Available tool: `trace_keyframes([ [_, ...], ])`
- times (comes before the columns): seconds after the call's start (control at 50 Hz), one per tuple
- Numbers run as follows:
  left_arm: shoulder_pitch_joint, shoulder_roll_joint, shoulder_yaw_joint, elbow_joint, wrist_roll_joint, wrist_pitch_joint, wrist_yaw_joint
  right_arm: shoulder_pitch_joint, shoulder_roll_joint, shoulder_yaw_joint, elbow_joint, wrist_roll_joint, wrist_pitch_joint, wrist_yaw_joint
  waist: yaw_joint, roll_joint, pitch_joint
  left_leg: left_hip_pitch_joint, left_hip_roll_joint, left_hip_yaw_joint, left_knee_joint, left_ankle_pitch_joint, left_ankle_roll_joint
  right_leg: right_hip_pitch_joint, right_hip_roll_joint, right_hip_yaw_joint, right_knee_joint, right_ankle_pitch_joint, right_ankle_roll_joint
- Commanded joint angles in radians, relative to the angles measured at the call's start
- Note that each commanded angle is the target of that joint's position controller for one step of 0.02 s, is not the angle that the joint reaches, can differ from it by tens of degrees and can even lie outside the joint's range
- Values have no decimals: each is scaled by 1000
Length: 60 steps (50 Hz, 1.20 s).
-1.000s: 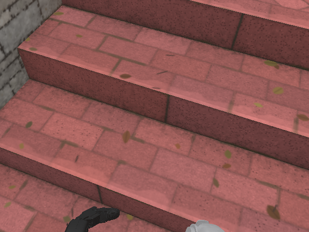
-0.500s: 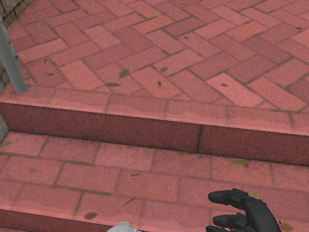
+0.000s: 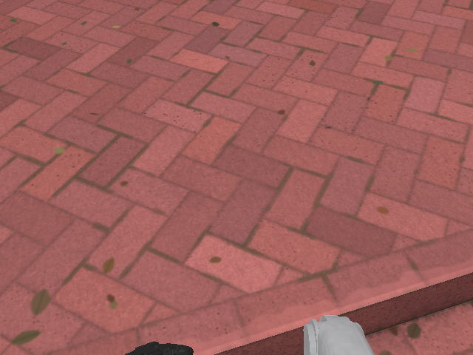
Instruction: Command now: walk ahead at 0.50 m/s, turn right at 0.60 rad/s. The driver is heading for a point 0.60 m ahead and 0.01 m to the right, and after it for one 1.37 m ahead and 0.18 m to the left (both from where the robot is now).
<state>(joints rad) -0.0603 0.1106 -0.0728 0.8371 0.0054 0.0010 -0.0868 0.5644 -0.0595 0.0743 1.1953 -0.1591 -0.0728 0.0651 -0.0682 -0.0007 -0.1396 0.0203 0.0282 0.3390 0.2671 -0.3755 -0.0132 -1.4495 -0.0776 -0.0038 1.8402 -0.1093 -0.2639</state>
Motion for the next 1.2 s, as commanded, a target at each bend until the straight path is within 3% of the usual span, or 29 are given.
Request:
trace_keyframes([
  [0.02, -303, 52, 14, -178, 11, 54, -15, -24, -160, -19, -54, 63, -32, 32, 81, 95, 102, -285, 263, -41, -241, 976, 223, 422, 23, -197, -291, -131, 33],
  [0.04, -261, 72, 28, -181, -9, 49, -24, -3, -242, -32, -55, 77, -68, 28, 123, 128, 91, -244, 281, -22, -144, 1533, 204, 546, 91, -221, -332, -152, 57],
  [0.1, 94, 165, 81, -74, -9, 10, -1, -57, -406, -86, -90, 96, -85, 20, 231, 240, 22, 6, 322, -48, 163, 1947, 142, 864, 227, -190, -751, -145, 70],
  [0.12, 289, 229, 96, -19, -30, 7, 18, 24, -323, -83, -115, 19, -84, 24, 213, 117, -236, -331, 261, -130, 457, 1727, 93, 1393, 165, 88, -681, 186, -36],
  [0.14, 532, 263, 122, 53, 11, 18, 35, -25, -316, -80, -123, 13, -67, 64, 306, 10, -273, -629, 114, -191, 762, 959, 87, 1640, 86, 420, -1053, -13, -79],
  [0.16, 663, 322, 144, 118, 44, 20, 34, -112, -242, -91, -152, 87, -42, 91, 305, -86, -250, -753, -65, -373, 1292, 308, 71, 1540, -54, 783, -1349, -140, -136],
  [0.18, 601, 331, 169, 143, 60, -17, 56, -144, -163, -84, -170, 113, -37, 77, 256, -32, -92, -901, -62, -556, 1544, 384, 88, 1355, -70, 778, -1374, -247, -83],
  [0.2, 534, 251, 149, 160, 46, -47, 56, -198, -142, -79, -182, 85, -43, 61, 215, -34, -19, -959, -61, -573, 1692, 396, 97, 1206, -52, 719, -1338, -300, -99],
  [0.24, 363, 108, 103, 191, 26, -68, 38, -306, -92, -57, -260, 74, -39, 28, 81, -8, 28, -1097, -80, -582, 1836, 341, 161, 1063, -15, 620, -1344, -325, -88],
  [0.28, 239, 31, 69, 187, 57, -73, 13, -331, -105, -48, -303, 91, -3, 10, -11, 47, 58, -1136, -33, -514, 1829, 302, 189, 925, -6, 460, -1402, -180, -49],
  [0.34, 300, 79, 72, 210, 70, -103, 26, -349, -127, -42, -313, 120, 3, 0, -3, -92, 99, -1196, -32, -410, 1954, 54, 173, 844, 32, 285, -1469, -186, -5],
  [0.4, 485, 84, 59, 279, 128, -103, 39, -567, -139, -21, -420, 114, -6, -27, 64, 20, 112, -1402, 8, -461, 1938, 31, 209, 995, -19, 350, -1460, -257, 49],
  [0.44, 556, 156, 64, 294, 131, -112, 23, -742, -196, -24, -541, 130, 9, -26, 108, 1, 96, -1292, 90, -442, 1540, 150, 169, 979, -5, 298, -1523, -227, 80],
  [0.48, 377, 188, 61, 173, 52, -126, -10, -724, -155, -11, -542, 116, 38, -2, 45, -76, 135, -655, 57, -240, 1328, 56, 80, 531, -38, 243, -1745, -126, 21],
  [0.54, 493, 320, 97, 188, -1, -155, -15, -654, -221, -38, -522, 110, 56, 16, 29, -122, 77, -795, -69, -171, 1014, -112, 74, 1129, -148, 234, -1572, 752, 4],
  [0.56, 519, 341, 116, 188, 8, -156, -17, -577, -257, -51, -512, 127, 41, 5, 30, -155, -15, -753, -91, -223, 909, -101, 106, 1325, -146, 206, -1462, 1049, 33],
  [0.58, 584, 252, 113, 194, 45, -153, -15, -366, -321, -75, -435, 120, 19, 15, 25, -10, -220, -404, -23, -434, 904, 394, 232, 1239, -50, 145, -1161, 1046, 120],
  [0.6, 638, 146, 96, 187, 70, -140, -28, -126, -356, -87, -362, 98, 16, 14, -39, 233, -396, -13, 112, -939, 528, 73, 379, 855, 118, 199, -914, 409, 148],
  [0.62, 471, 161, 122, 160, 60, -114, -35, 46, -408, -105, -313, 80, 19, -6, -144, 341, -208, -3, 169, -1385, 204, -369, 381, 541, 270, 321, -496, -70, 186],
  [0.66, 346, 135, 110, 141, 46, -121, 8, -72, -335, -95, -272, 111, -23, -20, -68, 222, 63, -271, 143, -1231, 220, -563, 303, 322, 211, 343, -153, 100, 150],
  [0.72, 278, 104, 70, 83, 71, -105, 45, -345, -130, -58, -237, 113, -8, -32, 120, -71, 49, -540, 116, -986, 264, -220, 264, 407, 96, 237, -103, 121, 141],
  [0.74, 271, 107, 64, 79, 73, -94, 48, -376, -104, -49, -222, 113, -13, -43, 137, 15, 41, -553, 94, -950, 233, -158, 259, 380, 88, 225, -30, 54, 135],
  [0.84, 108, 180, 69, -1, 62, -107, 27, -353, -196, -67, -231, 89, -59, -48, 97, 28, 46, -615, -5, -607, 91, 125, 213, 573, 37, 20, -386, 62, 213],
  [0.96, -113, 92, 54, -76, 71, -94, 31, 6, -149, -67, -153, 107, -72, -25, -46, 64, 99, -235, 60, -647, 82, 427, 270, 525, 11, -16, -875, 194, 273],
  [1.08, -287, 128, 94, -171, 36, -80, 41, 21, -222, -116, -143, 124, -57, -5, -25, 112, 172, -82, 134, -730, 91, 634, 255, 756, 70, -47, -1263, 81, 275],
  [1.14, -98, 191, 138, -128, -13, -105, 75, -65, -260, -145, -167, 102, -52, 0, 81, 102, 57, -128, 103, -682, 233, 1042, 174, 1192, 90, -68, -1337, 166, 190],
  [1.16, 106, 213, 147, -80, -10, -120, 89, -69, -188, -126, -189, 95, -61, 2, 142, 10, -147, -242, 27, -641, 469, 955, 119, 1555, -19, 13, -1252, 306, 74],
  [1.18, 310, 241, 146, -40, 15, -130, 88, 88, -55, -87, -208, 84, -77, -9, 124, -248, -410, -623, -135, -556, 780, 358, 12, 2095, -283, 366, -1265, 516, -202],
  [1.2, 475, 191, 145, 29, 47, -122, 92, -40, -108, -98, -206, 114, -72, 0, 215, -247, -325, -829, -156, -488, 1051, -167, 8, 2044, -402, 625, -1475, 210, -198],
])
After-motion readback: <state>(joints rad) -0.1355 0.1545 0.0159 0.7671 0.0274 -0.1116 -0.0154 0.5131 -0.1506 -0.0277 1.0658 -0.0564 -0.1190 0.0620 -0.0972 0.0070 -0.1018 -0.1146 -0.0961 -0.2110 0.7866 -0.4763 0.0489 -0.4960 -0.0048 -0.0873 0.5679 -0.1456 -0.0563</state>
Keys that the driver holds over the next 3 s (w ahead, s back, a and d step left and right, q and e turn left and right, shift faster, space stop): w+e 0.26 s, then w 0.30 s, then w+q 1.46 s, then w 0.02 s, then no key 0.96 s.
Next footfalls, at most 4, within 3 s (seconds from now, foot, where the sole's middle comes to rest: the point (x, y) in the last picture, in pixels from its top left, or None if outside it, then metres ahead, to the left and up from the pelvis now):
0.08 right None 0.26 -0.11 -0.60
0.56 left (201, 302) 0.56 0.08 -0.44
1.16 right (284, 196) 0.86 -0.15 -0.44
1.68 left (172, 147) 1.09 0.16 -0.44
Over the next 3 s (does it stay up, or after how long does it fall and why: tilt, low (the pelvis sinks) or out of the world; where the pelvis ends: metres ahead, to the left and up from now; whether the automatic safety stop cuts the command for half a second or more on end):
stays up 1.30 0.17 0.33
